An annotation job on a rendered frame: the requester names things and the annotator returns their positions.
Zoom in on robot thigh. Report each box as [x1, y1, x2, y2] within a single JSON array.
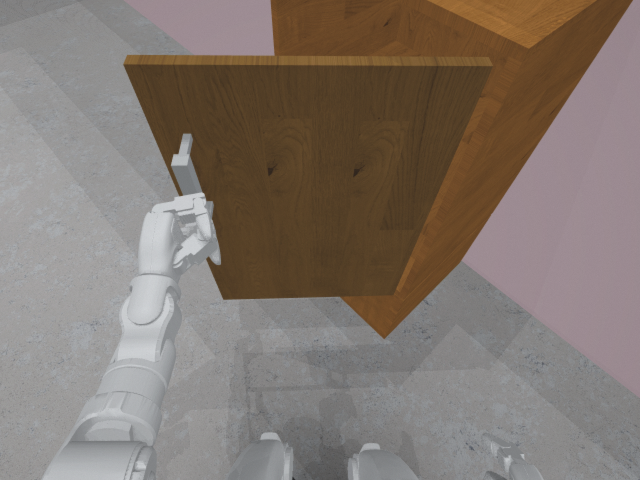
[[225, 439, 293, 480], [348, 449, 419, 480]]

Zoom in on robot left hand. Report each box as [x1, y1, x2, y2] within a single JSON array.
[[138, 192, 221, 284]]

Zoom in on robot left forearm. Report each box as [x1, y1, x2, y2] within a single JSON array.
[[41, 274, 182, 480]]

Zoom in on robot left thigh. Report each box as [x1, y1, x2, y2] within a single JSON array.
[[225, 439, 293, 480]]

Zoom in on robot right thigh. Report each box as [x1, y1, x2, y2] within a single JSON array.
[[348, 449, 419, 480]]

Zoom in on handle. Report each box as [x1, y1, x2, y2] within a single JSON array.
[[171, 134, 214, 219]]

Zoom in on robot right hand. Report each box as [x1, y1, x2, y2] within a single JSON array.
[[481, 433, 544, 480]]

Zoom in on cupboard door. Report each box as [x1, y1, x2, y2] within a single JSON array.
[[123, 55, 493, 300]]

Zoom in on left robot upper arm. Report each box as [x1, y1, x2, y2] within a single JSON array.
[[47, 441, 157, 480]]

